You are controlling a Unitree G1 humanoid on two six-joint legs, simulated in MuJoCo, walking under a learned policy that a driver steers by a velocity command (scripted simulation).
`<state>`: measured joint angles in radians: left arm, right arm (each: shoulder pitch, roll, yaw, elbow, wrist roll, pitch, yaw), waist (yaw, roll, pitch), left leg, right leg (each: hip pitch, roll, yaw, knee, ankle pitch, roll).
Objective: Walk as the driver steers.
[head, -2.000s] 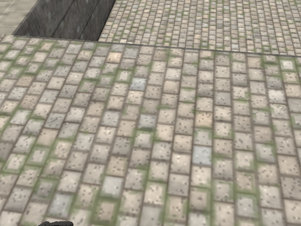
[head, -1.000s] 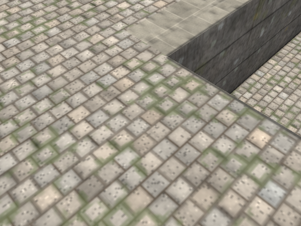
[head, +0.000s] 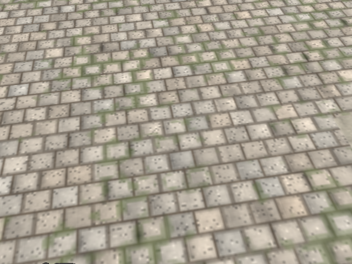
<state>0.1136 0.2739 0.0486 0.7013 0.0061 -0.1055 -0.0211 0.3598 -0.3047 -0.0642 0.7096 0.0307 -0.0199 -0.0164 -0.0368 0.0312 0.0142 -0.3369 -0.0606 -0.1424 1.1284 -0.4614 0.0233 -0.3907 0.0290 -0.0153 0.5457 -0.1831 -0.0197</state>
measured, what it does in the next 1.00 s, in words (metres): walks ahead, turning left: left foot, then right foot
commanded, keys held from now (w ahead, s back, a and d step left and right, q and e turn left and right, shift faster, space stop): w+q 0.62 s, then w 0.38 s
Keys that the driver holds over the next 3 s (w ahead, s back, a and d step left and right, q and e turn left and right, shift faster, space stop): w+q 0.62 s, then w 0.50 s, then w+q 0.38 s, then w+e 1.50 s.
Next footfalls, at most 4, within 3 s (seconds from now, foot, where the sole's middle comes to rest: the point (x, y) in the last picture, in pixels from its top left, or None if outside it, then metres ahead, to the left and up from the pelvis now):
0.42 left None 0.36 0.18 -0.76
0.92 right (155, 210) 0.71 0.10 -0.76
1.46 left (73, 182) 0.86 0.46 -0.76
2.00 right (84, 118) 1.23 0.46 -0.76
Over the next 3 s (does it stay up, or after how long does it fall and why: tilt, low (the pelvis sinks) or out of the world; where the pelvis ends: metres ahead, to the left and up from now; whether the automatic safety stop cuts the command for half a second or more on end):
stays up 1.56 0.61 -0.01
